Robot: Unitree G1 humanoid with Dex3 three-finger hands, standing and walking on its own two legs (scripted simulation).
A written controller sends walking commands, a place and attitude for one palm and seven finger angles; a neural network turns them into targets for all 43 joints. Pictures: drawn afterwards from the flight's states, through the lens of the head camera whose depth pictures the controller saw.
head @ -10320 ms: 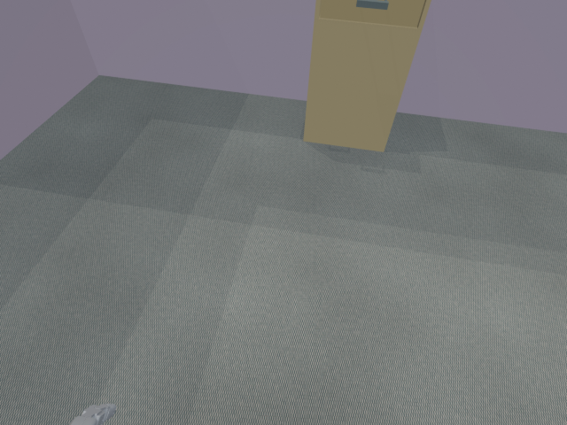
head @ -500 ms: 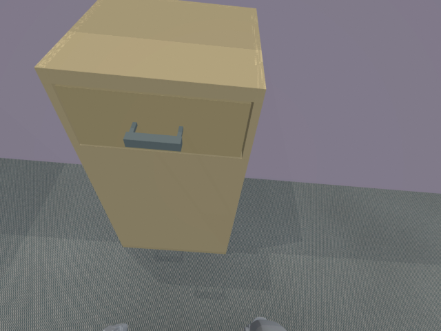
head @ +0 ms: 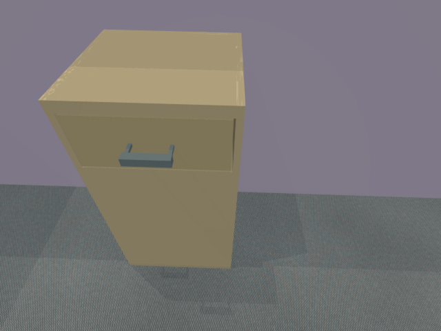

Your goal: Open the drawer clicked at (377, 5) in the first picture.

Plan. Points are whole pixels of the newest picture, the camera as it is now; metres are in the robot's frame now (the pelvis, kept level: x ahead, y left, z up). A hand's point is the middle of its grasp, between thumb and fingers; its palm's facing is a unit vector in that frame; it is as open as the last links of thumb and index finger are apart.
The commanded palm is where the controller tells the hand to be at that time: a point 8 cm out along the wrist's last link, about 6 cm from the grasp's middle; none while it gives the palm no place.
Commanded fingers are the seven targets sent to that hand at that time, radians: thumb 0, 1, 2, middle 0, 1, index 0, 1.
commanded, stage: come to a stop and stand still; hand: left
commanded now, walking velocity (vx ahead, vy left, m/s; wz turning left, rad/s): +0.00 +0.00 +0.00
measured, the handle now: (148, 153) +0.53 +0.21 +0.00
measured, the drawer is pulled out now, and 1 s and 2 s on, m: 0.00 0.00 0.00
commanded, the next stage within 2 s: look again from close up in 0.28 s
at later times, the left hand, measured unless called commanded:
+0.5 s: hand out of the picture -0.03 +0.15 -0.18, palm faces +0.05 -0.98 -0.17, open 7.3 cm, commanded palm none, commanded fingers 0.00 0.90 0.90 -0.20 -0.30 -0.20 -0.30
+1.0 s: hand out of the picture +0.00 +0.21 -0.18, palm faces +0.04 -0.98 -0.17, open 7.3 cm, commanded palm none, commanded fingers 0.00 0.90 0.90 -0.20 -0.30 -0.20 -0.30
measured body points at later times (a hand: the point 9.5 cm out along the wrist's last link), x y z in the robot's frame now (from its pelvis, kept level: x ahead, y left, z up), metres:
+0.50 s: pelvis +0.00 +0.00 -0.01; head +0.01 +0.00 +0.44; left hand -0.03 +0.21 -0.16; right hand -0.01 -0.21 -0.17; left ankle +0.02 +0.12 -0.74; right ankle -0.02 -0.10 -0.74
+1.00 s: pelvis -0.01 +0.04 +0.00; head -0.02 +0.05 +0.44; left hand +0.00 +0.26 -0.17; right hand +0.02 -0.20 -0.15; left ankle +0.02 +0.12 -0.74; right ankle -0.02 -0.10 -0.74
